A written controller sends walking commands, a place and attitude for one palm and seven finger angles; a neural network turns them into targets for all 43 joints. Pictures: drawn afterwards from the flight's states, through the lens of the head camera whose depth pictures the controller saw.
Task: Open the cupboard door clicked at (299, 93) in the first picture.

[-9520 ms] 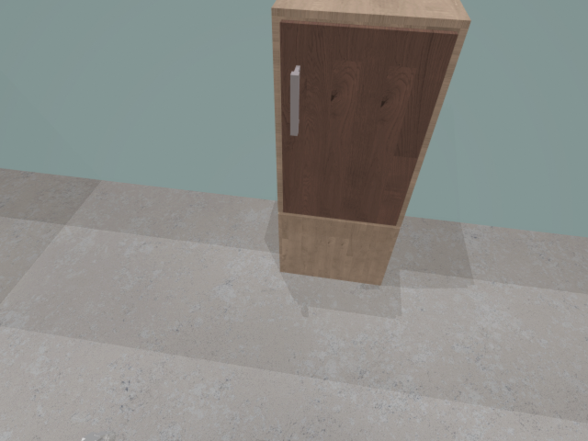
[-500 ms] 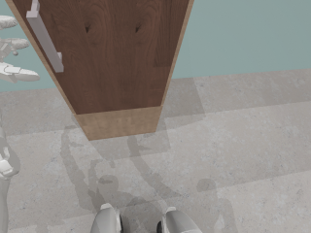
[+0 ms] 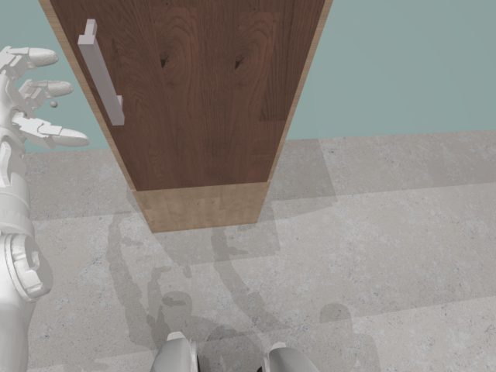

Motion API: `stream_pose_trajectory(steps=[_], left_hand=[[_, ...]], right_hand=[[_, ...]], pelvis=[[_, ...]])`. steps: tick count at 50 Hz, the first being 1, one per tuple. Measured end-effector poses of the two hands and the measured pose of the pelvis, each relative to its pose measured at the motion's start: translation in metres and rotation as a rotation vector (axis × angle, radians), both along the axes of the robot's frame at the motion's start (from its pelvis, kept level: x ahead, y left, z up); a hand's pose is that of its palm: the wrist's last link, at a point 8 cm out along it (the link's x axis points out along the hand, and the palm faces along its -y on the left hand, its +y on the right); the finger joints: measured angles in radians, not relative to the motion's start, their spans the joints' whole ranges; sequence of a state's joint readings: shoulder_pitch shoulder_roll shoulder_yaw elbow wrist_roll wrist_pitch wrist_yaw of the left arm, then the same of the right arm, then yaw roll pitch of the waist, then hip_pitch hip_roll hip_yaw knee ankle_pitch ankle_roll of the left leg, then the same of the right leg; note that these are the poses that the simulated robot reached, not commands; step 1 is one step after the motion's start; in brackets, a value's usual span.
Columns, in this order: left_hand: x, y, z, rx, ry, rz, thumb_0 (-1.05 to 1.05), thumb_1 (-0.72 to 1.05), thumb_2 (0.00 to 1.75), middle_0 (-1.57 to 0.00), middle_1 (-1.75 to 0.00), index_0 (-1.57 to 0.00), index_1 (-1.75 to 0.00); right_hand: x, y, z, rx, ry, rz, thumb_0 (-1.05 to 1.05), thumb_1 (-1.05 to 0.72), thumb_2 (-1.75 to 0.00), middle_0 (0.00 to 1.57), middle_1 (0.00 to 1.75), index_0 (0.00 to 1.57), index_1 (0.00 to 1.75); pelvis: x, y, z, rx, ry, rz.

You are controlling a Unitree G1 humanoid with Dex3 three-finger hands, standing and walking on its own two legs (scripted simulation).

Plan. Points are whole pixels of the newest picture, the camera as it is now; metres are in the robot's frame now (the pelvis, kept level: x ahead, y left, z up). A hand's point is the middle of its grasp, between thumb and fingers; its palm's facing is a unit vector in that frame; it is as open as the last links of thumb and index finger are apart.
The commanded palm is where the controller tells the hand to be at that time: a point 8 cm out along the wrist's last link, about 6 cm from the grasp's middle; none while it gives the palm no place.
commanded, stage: move the hooked fingers beside the handle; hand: left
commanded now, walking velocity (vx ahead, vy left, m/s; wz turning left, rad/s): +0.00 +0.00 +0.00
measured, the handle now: (106, 77) +0.56 +0.20 +0.10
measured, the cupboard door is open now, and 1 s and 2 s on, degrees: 0 0 0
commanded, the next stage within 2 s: slide the fingers in behind the handle in 0.12 s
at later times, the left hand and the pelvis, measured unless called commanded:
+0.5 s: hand (70, 102) +0.50 +0.24 +0.10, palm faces +0.07 -1.00 +0.00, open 14.0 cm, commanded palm +0.49 +0.28 +0.10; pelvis -0.01 -0.01 +0.00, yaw +0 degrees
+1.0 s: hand (89, 103) +0.50 +0.21 +0.10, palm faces +0.06 -1.00 +0.01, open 14.0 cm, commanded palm +0.48 +0.25 +0.10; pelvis +0.00 +0.00 +0.00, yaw +0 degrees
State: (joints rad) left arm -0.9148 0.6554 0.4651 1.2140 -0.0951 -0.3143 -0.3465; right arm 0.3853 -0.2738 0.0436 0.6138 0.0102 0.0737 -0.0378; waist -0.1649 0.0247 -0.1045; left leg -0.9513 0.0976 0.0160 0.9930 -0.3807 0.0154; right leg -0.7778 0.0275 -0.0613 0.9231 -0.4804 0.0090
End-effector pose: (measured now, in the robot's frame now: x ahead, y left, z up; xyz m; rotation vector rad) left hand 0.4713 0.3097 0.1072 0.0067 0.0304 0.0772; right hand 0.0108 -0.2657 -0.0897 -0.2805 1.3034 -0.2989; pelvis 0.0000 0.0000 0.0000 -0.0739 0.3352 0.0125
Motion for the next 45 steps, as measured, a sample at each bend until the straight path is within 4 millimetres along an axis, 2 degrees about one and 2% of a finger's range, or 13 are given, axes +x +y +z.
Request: stream_pose_trajectory(steps=[11,30,36,45], left_hand=[[-0.005,-0.002,-0.001,-0.003,0.000,-0.003,-0.02,-0.50,0.30,-0.30,-1.20,-0.30,-1.20],[0.010,-0.024,-0.005,-0.008,0.002,-0.009,-0.02,-0.50,0.30,-0.30,-1.20,-0.30,-1.20],[0.009,-0.028,-0.006,-0.011,-0.002,-0.007,-0.02,-0.50,0.30,-0.30,-1.20,-0.30,-1.20],[0.007,-0.037,-0.005,-0.011,-0.012,-0.012,-0.02,-0.50,0.30,-0.30,-1.20,-0.30,-1.20]], right_hand=[[-0.007,-0.004,-0.002,-0.006,0.017,0.006,0.00,-0.91,-0.90,0.20,0.30,0.21,0.30],[-0.038,-0.004,-0.003,0.001,0.071,-0.042,0.00,-0.91,-0.90,0.20,0.30,0.21,0.30],[-0.037,-0.002,-0.004,0.014,0.071,-0.048,0.00,-0.91,-0.90,0.20,0.30,0.21,0.30],[-0.022,0.000,-0.005,0.025,0.042,-0.027,0.00,-0.91,-0.90,0.20,0.30,0.21,0.30]], pelvis=[[-0.005,-0.003,-0.002,-0.001,-0.003,0.007],[-0.007,-0.006,-0.004,0.000,0.013,-0.004],[-0.005,-0.006,-0.003,0.002,0.010,-0.007],[-0.001,-0.004,-0.001,0.003,0.003,-0.001]])
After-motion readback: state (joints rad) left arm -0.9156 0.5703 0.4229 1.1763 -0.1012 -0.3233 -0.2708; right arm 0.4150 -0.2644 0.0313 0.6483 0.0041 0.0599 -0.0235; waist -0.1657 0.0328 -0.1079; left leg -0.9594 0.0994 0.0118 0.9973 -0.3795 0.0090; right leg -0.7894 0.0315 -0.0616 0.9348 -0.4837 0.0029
